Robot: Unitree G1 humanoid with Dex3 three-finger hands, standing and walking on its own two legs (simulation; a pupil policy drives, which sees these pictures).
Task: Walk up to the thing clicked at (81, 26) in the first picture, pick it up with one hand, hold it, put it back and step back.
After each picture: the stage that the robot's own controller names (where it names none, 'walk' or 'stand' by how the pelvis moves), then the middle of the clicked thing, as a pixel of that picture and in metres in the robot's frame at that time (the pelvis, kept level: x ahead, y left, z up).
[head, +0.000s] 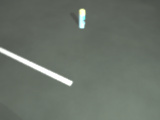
stand; (81, 19) +1.88 -0.01 -0.65
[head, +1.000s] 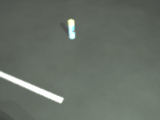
walk; (71, 29) +1.72 +0.27 -0.65
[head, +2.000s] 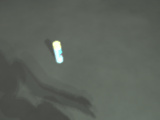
walk; (58, 52) +1.17 +0.32 -0.65
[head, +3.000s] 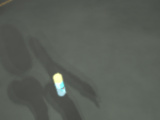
walk; (59, 85) +0.79 +0.25 -0.65
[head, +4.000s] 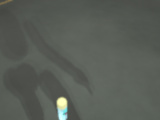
walk; (62, 109) +0.56 +0.15 -0.64
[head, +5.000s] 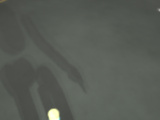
stand; out of the picture +0.48 +0.17 -0.65
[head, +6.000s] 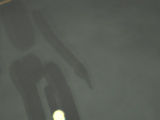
stand; out of the picture +0.45 +0.15 -0.65
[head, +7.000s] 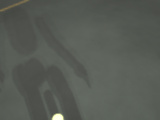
stand; out of the picture +0.45 +0.17 -0.65
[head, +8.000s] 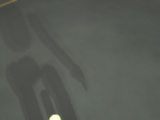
stand; out of the picture +0.44 +0.17 -0.66
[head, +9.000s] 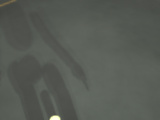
stand; out of the picture +0.43 +0.17 -0.66
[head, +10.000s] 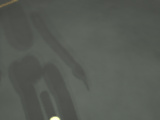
stand; out of the picture +0.42 +0.17 -0.66
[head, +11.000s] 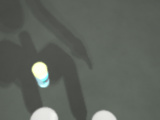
go down; (41, 76) +0.48 +0.18 -0.44
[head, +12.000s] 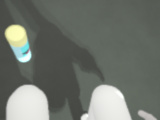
go down; (20, 46) +0.51 +0.24 -0.27
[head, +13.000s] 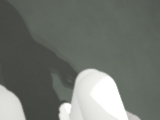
close in; out of the picture +0.48 +0.29 -0.18
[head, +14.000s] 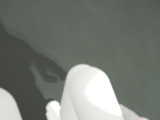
close; out of the picture +0.47 +0.31 -0.16
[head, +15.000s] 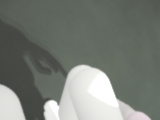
lift; out of the picture +0.43 +0.29 -0.16
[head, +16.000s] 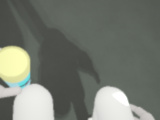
lift; (17, 74) +0.33 +0.22 -0.03
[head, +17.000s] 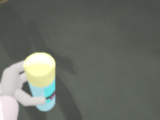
hold; (43, 87) +0.31 +0.13 +0.09
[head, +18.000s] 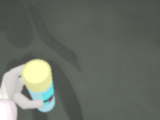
hold; (41, 90) +0.31 +0.14 +0.04
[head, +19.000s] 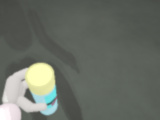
crouch; (44, 93) +0.31 +0.13 +0.03
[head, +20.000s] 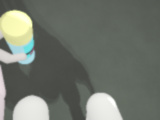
crouch; (21, 43) +0.46 +0.17 -0.04
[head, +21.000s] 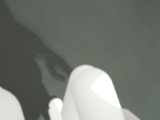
lower; out of the picture +0.43 +0.29 -0.18
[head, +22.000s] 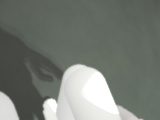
lower; out of the picture +0.45 +0.30 -0.17
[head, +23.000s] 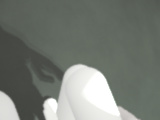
lower; out of the picture +0.45 +0.30 -0.17
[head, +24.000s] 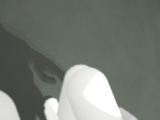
lower; out of the picture +0.45 +0.31 -0.17
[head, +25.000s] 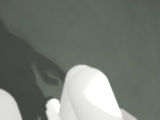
loosen; out of the picture +0.44 +0.29 -0.17
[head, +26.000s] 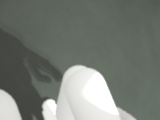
withdraw; out of the picture +0.44 +0.29 -0.18
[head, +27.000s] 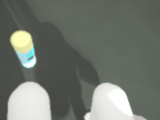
walk; (25, 52) +0.48 +0.24 -0.25
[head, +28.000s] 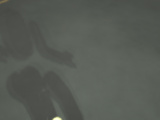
stand; out of the picture +0.41 +0.14 -0.59
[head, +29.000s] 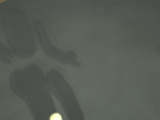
stand; out of the picture +0.43 +0.16 -0.60
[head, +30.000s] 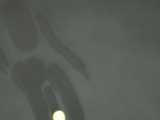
stand; out of the picture +0.43 +0.15 -0.62
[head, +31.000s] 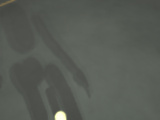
walk; out of the picture +0.46 +0.14 -0.65
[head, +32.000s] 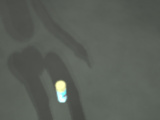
walk; (61, 92) +0.58 +0.15 -0.64
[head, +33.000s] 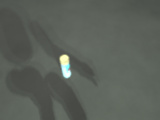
walk; (65, 66) +0.84 +0.20 -0.63
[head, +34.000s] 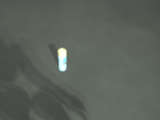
stand; (62, 60) +1.07 +0.15 -0.64
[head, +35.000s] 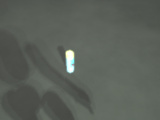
stand; (69, 62) +1.08 +0.13 -0.66
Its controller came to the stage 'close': yes
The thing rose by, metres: 0.68
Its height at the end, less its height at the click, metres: +0.00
